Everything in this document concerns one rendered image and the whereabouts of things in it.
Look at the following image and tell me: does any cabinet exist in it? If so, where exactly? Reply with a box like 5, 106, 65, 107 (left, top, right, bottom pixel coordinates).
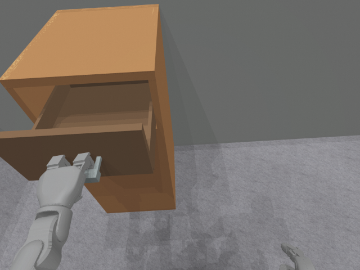
0, 4, 176, 213

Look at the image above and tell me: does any drawer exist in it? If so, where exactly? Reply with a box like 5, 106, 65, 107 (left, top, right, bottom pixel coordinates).
0, 80, 156, 181

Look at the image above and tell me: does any right robot hand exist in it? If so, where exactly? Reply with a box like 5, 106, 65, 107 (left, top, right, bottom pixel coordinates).
279, 243, 316, 270

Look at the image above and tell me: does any left robot hand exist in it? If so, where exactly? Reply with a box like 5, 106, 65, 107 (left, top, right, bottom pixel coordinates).
37, 152, 95, 209

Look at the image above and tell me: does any handle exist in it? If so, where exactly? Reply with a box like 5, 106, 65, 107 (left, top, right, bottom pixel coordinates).
84, 156, 102, 183

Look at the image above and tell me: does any left robot forearm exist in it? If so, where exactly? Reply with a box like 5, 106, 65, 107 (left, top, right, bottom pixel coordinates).
9, 205, 73, 270

